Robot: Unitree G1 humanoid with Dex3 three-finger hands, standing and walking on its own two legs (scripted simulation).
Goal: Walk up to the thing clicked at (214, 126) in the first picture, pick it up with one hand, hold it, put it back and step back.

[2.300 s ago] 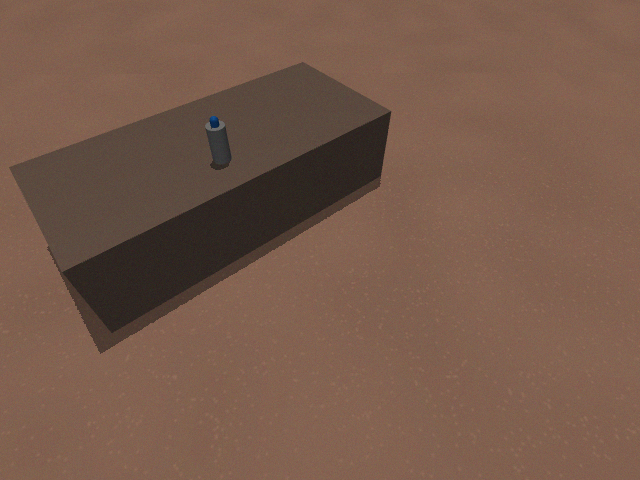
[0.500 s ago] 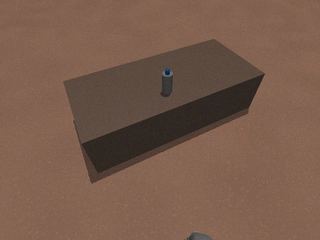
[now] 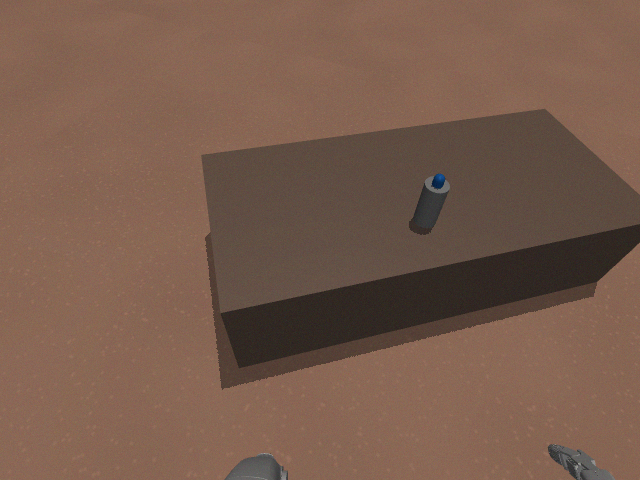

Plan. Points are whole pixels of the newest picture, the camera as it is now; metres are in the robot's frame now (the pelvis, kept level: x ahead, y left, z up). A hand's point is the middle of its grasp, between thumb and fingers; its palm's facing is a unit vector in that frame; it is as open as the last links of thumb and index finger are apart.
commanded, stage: walk up
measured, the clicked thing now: (432, 198) +0.88 -0.27 -0.30
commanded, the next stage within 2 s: stand in 1.98 s
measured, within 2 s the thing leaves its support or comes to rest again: neither
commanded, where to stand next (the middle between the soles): +0.28 -0.01 m, yaw -4 degrees
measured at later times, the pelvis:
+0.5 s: pelvis +0.16 +0.01 +0.01, yaw -3 degrees
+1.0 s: pelvis +0.22 +0.03 +0.00, yaw -4 degrees
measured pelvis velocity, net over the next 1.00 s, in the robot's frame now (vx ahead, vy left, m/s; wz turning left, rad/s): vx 0.22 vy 0.03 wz -0.07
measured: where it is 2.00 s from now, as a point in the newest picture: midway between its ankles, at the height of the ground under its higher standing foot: (306, 469)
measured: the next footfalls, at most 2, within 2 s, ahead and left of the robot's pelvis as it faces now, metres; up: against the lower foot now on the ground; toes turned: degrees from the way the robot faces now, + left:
right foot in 0.46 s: +0.26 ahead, -0.10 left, +0.00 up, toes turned -5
left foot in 0.78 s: +0.33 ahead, +0.16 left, +0.00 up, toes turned -1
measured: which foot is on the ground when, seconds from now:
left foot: down 0.00-0.48, up 0.50-0.76, down 0.78-1.00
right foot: up 0.00-0.44, down 0.46-1.00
